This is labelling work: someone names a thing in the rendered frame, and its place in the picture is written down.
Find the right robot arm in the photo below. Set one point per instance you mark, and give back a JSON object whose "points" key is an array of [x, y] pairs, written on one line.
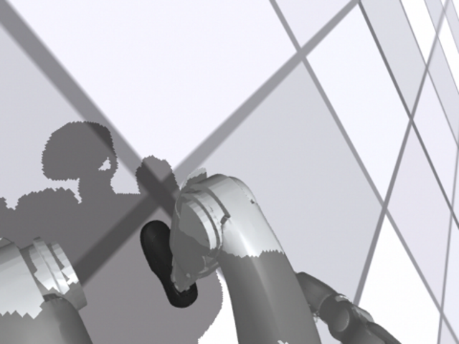
{"points": [[350, 324]]}

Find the right robot foot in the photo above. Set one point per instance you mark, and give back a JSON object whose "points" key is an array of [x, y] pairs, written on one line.
{"points": [[155, 244]]}

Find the right robot hand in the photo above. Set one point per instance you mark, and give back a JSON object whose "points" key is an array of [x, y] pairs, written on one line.
{"points": [[315, 291]]}

